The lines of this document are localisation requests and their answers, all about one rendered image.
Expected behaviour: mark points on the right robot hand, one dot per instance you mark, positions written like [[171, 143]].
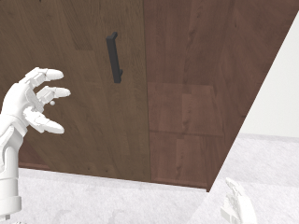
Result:
[[243, 210]]

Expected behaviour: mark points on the handle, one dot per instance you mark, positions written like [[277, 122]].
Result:
[[113, 57]]

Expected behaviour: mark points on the wardrobe door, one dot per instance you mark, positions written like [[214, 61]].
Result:
[[106, 124], [27, 153]]

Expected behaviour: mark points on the robot left forearm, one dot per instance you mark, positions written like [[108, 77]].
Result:
[[12, 131]]

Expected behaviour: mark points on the left robot hand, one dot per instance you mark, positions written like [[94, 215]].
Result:
[[20, 98]]

